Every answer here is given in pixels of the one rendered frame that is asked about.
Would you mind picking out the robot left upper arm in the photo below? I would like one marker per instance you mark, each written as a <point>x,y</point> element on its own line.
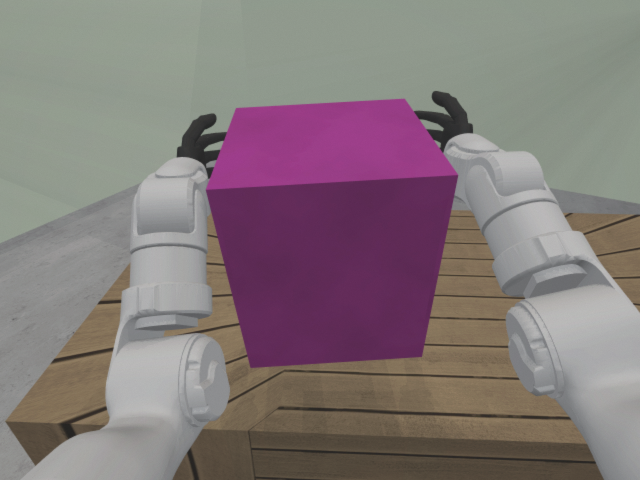
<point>161,393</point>

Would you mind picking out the pedestal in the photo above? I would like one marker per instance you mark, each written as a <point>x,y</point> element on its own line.
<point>459,412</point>

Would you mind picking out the left robot hand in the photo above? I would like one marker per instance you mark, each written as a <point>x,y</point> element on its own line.
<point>193,144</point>

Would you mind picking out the carton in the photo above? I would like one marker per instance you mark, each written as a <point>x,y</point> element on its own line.
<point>331,219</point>

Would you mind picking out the robot right upper arm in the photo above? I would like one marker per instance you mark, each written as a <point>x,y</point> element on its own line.
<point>581,347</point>

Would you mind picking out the right robot hand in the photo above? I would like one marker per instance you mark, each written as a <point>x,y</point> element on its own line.
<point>455,125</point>

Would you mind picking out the right robot forearm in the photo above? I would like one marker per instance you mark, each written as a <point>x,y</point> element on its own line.
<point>535,250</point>

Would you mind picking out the left robot forearm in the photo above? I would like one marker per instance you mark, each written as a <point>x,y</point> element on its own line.
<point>168,247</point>

